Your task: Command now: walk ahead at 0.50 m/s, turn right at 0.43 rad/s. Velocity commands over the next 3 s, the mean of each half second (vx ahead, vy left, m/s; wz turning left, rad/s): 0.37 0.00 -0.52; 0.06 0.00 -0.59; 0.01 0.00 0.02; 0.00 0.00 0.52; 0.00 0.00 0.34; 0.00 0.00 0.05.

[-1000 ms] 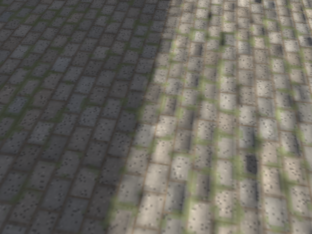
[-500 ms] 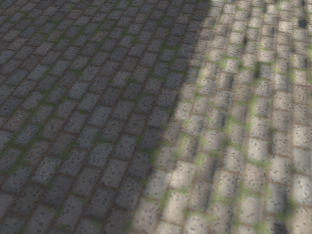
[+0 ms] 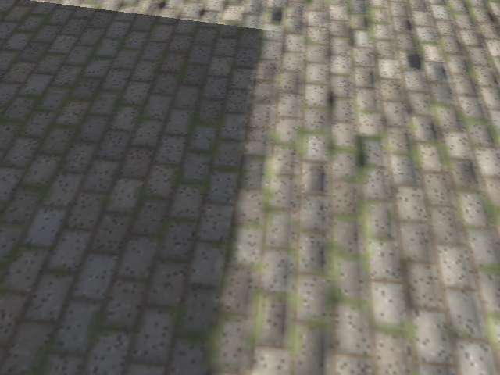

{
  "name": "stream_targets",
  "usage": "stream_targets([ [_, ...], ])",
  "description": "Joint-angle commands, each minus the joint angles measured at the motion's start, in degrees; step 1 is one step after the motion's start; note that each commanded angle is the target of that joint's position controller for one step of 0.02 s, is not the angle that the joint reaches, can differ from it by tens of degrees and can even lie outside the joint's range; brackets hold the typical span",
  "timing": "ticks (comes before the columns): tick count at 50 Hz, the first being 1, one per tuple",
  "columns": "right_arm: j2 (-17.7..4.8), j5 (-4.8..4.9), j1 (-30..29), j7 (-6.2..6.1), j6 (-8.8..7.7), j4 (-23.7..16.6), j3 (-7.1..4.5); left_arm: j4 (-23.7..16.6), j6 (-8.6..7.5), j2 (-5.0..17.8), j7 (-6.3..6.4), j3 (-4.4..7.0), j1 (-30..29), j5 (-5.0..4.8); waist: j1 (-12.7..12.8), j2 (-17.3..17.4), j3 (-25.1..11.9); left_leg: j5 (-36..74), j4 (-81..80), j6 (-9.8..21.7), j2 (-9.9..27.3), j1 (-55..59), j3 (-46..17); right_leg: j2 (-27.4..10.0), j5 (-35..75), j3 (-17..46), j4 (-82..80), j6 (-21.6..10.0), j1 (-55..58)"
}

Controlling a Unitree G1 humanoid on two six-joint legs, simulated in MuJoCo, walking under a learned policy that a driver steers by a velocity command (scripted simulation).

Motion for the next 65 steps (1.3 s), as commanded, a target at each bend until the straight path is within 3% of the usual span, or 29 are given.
stream_targets([
  [1,-8.1,-0.02,-3.8,-1.11,-0.78,-3.6,-1.37,-3.1,-0.41,1.6,-0.70,0.37,-0.3,0.41,1.8,5.7,2.0,14.7,-9.4,5.5,15.3,-2.2,-4.7,-0.9,9.3,0.4,-7.8,0.5,-0.7],
  [8,-10.3,1.39,2.9,-1.99,1.67,-1.9,-2.11,-9.7,-0.45,0.0,-3.41,-0.95,-12.4,0.57,-2.1,4.0,5.4,24.3,-5.2,4.8,18.9,11.1,1.1,0.9,7.0,-7.0,-20.5,-1.5,-4.3],
  [11,-12.5,1.86,0.4,-2.54,3.12,-3.3,-2.80,-11.3,-0.18,2.5,-4.37,0.15,-9.8,0.61,1.5,7.1,2.2,51.0,5.1,3.0,19.1,13.4,3.5,5.8,-1.2,-11.9,-21.3,-4.1,3.9],
  [13,-13.3,2.12,-2.1,-3.04,4.09,-4.6,-2.90,-8.7,-0.38,7.4,-4.05,2.71,3.8,0.64,9.0,7.5,-5.1,57.9,24.9,0.2,16.3,8.6,4.3,10.5,2.5,-12.8,-26.4,-7.0,22.2],
  [14,-12.5,1.68,-2.0,-2.91,3.41,-5.9,-2.51,-7.5,-0.16,11.7,-2.65,4.33,10.2,1.07,11.6,2.2,-9.9,38.4,41.6,-3.4,12.8,-3.9,4.1,5.7,16.0,-3.7,-29.4,-9.9,38.2],
  [15,-3.4,-0.77,4.4,-1.71,1.84,-8.5,0.10,-8.6,-0.22,17.7,-1.89,4.76,7.4,2.22,3.2,-12.9,-16.1,-24.8,63.9,-7.7,0.0,-29.5,-0.5,-11.5,37.4,25.5,-28.0,-21.6,58.9],
  [16,-8.1,1.12,2.0,-0.75,-0.11,-8.3,-0.40,-10.2,-0.33,14.9,-2.10,3.91,10.1,2.32,7.4,-4.2,-27.3,-28.6,70.5,-7.0,-0.6,-31.3,-14.2,-15.1,38.6,34.3,-32.1,-25.4,61.8],
  [17,-9.4,3.14,-3.6,-0.52,-0.75,-10.2,-0.93,-10.9,-0.59,12.0,-2.14,3.07,6.6,2.07,7.7,-1.7,-20.6,-23.7,68.7,-5.6,2.6,-34.6,-15.6,-12.7,40.4,24.9,-32.9,-22.4,56.5],
  [19,-9.5,1.59,-5.9,-1.63,-0.30,-10.0,-1.37,-12.0,-0.59,7.9,-1.76,2.11,-0.4,0.38,3.8,4.3,-8.5,-15.9,59.1,-5.6,6.4,-33.6,-13.9,-6.9,33.0,14.8,-36.0,-17.0,39.7],
  [20,-10.3,1.22,-5.3,-1.92,0.70,-10.2,-1.88,-12.8,-0.36,7.0,-1.45,1.70,-2.1,1.00,1.8,3.9,-7.0,-14.3,56.9,-5.8,7.2,-29.5,-14.1,-5.5,33.0,12.7,-37.8,-16.4,32.9],
  [23,-8.0,0.68,-3.5,-2.45,2.81,-11.2,-1.69,-13.4,-0.18,9.1,-1.01,2.19,-2.5,1.90,-0.3,1.4,-7.0,-11.1,48.5,-7.4,6.1,-25.6,-13.2,-3.2,37.7,9.5,-38.6,-15.8,25.7],
  [30,-7.8,0.97,-11.9,-2.42,4.19,-14.5,-1.17,-14.4,2.86,10.3,1.26,2.42,-1.4,0.80,2.4,-3.1,-8.9,0.5,30.4,-9.4,2.9,-24.8,-14.5,-0.2,20.9,11.8,-36.3,-10.8,25.8],
  [35,-9.3,1.26,-13.6,-1.63,3.27,-15.9,-1.55,-15.4,3.94,9.8,1.51,2.08,-1.8,0.99,2.8,-6.1,-7.1,-3.6,20.4,-8.3,0.6,-21.7,-16.0,-0.3,15.3,19.6,-32.2,-9.7,28.5],
  [37,-9.8,1.31,-10.1,-1.26,2.38,-15.2,-2.00,-16.6,4.12,9.2,1.71,1.68,-4.2,0.54,0.0,-6.8,-6.9,3.5,8.8,-6.4,0.9,-14.8,-15.1,1.9,14.0,21.0,-28.8,-7.2,28.5],
  [38,-11.7,0.78,-8.1,-1.33,2.06,-14.9,-2.53,-17.2,4.13,7.6,1.83,1.15,-3.4,0.82,0.0,-4.6,-7.9,12.1,5.1,-4.4,5.9,-7.4,-17.8,4.3,7.3,19.6,-24.8,-4.7,25.0],
  [39,-15.3,-0.07,-7.8,-1.82,2.45,-15.7,-3.14,-17.3,4.05,4.1,1.83,0.22,0.5,1.90,2.6,7.6,-10.5,29.8,6.0,0.8,18.6,1.3,-28.3,10.8,-14.9,11.1,-12.2,-1.5,17.8],
  [40,-16.0,-1.76,-5.8,-1.63,3.16,-14.6,-3.30,-18.9,3.73,6.5,1.76,0.92,2.6,1.22,4.1,21.4,-10.1,39.8,5.1,11.6,27.4,4.7,-42.8,16.3,-35.2,4.7,-1.6,1.6,5.6],
  [41,-13.0,-0.66,-6.7,-1.52,3.25,-16.0,-2.69,-17.3,3.46,11.3,1.52,2.13,5.2,1.69,3.6,15.8,-10.4,37.8,5.7,13.4,27.7,5.0,-41.4,12.1,-32.9,5.8,8.6,3.7,3.6],
  [43,-9.5,0.10,-9.5,-1.74,3.91,-17.2,-1.85,-15.4,4.76,11.8,1.69,2.93,3.2,0.59,3.4,8.5,-7.8,30.4,7.3,8.5,19.9,2.2,-27.5,9.8,-25.2,3.5,13.7,6.0,2.6],
  [47,-10.4,0.12,-9.9,-2.70,5.55,-17.2,-2.04,-18.1,5.87,6.8,1.14,1.50,-0.6,-0.09,2.1,12.3,-5.1,23.6,3.7,8.1,15.9,-1.5,-18.1,7.8,-18.1,-2.1,7.4,7.6,4.4],
  [52,-13.2,0.60,-9.9,-2.76,6.28,-17.5,-3.22,-20.6,5.71,6.0,0.11,0.84,-3.2,0.59,0.5,13.9,-7.4,21.3,2.9,9.1,19.0,-1.2,-14.1,4.8,-15.4,-4.9,-7.2,6.6,12.2],
  [55,-13.5,1.72,-8.6,-1.75,6.26,-16.4,-3.01,-20.2,5.76,5.8,-0.43,0.72,-2.0,1.26,0.6,13.8,-7.0,18.5,4.1,9.1,19.0,-3.1,-15.0,6.3,-15.2,-6.0,-17.0,4.4,19.1],
  [57,-11.8,2.87,-10.2,-1.10,6.24,-15.8,-1.97,-17.4,5.50,4.6,-0.78,0.58,2.9,1.74,3.6,12.3,-6.4,13.6,7.4,6.4,17.0,-7.4,-14.1,7.7,-4.3,-7.3,-33.2,1.6,29.1],
  [58,-8.6,2.68,-7.2,-0.49,5.84,-14.2,-0.73,-16.8,5.39,5.1,-0.62,0.50,3.7,2.12,3.4,9.3,-6.6,6.9,9.3,2.2,14.7,-12.5,-12.6,5.9,1.8,-4.4,-38.8,0.3,37.1],
  [59,-3.8,-0.18,-4.9,0.55,5.27,-14.5,1.12,-17.1,5.34,8.6,0.18,0.78,4.7,2.71,1.0,-3.7,-9.5,-10.0,19.0,-3.8,9.4,-19.1,-7.8,-6.8,16.0,9.9,-39.3,-2.5,44.9],
  [60,-4.2,0.01,-4.8,0.62,5.09,-15.1,0.96,-17.7,4.91,8.6,0.18,0.07,0.1,4.17,-0.3,-11.0,-8.1,-23.1,22.0,-6.6,7.1,-20.4,-8.5,-14.3,15.9,13.3,-38.8,-10.8,35.1],
  [61,-8.9,1.00,-7.7,-0.01,5.55,-15.0,-0.04,-18.1,3.85,6.9,-0.28,-0.11,-2.3,4.89,2.2,-8.0,-6.0,-21.6,26.4,-7.3,8.0,-17.0,-10.8,-11.9,5.8,11.3,-41.0,-12.2,28.6],
  [62,-10.7,1.90,-8.7,-0.41,5.96,-15.0,-0.87,-17.4,2.95,7.1,-0.29,-0.02,-4.0,4.91,1.8,-8.2,-3.2,-19.2,29.6,-7.4,7.1,-18.3,-10.9,-9.2,2.2,8.7,-41.5,-10.6,27.5],
  [65,-12.6,2.00,-5.0,-2.00,7.64,-12.8,-2.61,-15.9,1.66,8.2,0.73,0.43,-4.3,3.13,1.9,-8.1,-0.9,-18.7,42.8,-8.3,5.2,-22.8,-13.3,-9.3,12.1,5.1,-40.5,-10.3,28.0],
])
